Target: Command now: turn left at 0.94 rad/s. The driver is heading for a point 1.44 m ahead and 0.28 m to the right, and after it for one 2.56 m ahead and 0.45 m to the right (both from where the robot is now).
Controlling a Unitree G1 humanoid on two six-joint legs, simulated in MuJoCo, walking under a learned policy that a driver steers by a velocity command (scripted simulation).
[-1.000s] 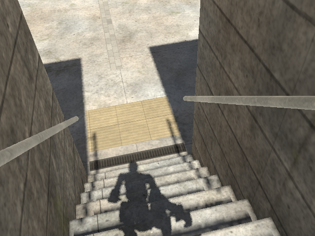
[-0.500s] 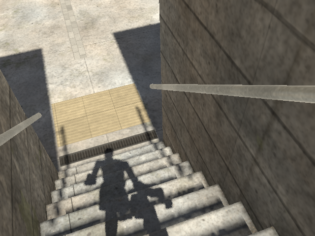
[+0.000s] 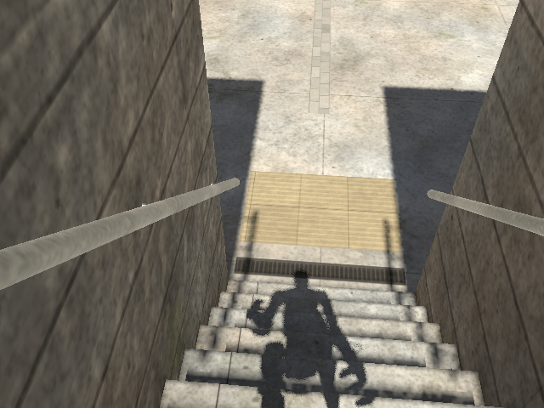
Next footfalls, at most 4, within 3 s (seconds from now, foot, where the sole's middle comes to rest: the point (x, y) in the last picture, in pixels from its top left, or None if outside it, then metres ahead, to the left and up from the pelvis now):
0.56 right None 0.22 -0.26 -0.95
1.04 left None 0.48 -0.18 -1.16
1.38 right None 0.72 -0.59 -1.36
1.82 left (342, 390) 0.92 -0.31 -1.57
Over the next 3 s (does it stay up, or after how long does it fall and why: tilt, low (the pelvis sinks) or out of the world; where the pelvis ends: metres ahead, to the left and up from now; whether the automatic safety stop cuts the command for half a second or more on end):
stays up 1.46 -0.39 -1.24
